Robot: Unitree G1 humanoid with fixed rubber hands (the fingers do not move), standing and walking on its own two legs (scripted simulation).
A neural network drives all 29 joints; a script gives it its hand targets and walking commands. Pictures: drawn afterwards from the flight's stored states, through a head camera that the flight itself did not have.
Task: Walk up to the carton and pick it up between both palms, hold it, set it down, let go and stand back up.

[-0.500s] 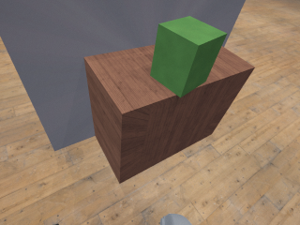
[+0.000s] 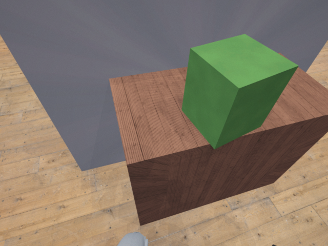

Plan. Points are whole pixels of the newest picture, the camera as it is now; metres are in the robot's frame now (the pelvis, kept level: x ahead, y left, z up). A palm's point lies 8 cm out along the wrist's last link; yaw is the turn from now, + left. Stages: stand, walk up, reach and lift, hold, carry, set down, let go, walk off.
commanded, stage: walk up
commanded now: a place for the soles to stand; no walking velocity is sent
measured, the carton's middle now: (229, 91) +0.56 -0.17 +0.07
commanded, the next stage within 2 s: none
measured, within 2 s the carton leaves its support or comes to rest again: neither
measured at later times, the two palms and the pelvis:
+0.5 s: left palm (112, 220) +0.21 +0.16 -0.12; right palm (325, 222) +0.22 -0.40 -0.07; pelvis +0.16 -0.11 +0.00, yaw +9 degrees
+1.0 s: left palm (170, 196) +0.29 +0.00 -0.11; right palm (318, 153) +0.44 -0.49 -0.08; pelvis +0.26 -0.27 +0.00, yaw +21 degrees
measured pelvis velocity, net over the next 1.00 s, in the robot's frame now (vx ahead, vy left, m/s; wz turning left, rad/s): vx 0.26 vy -0.27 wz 0.37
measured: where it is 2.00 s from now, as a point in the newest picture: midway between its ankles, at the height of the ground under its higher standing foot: (219, 241)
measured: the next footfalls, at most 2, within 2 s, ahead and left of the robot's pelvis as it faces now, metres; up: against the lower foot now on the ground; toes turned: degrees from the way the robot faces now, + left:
left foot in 0.12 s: +0.17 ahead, +0.09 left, +0.00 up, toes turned +5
right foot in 0.58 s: +0.34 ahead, -0.31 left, +0.00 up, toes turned +5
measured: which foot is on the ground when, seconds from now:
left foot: up 0.00-0.10, down 0.12-0.58, up 0.60-0.76, down 0.78-1.00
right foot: down 0.00-0.12, up 0.14-0.56, down 0.58-0.80, up 0.82-1.00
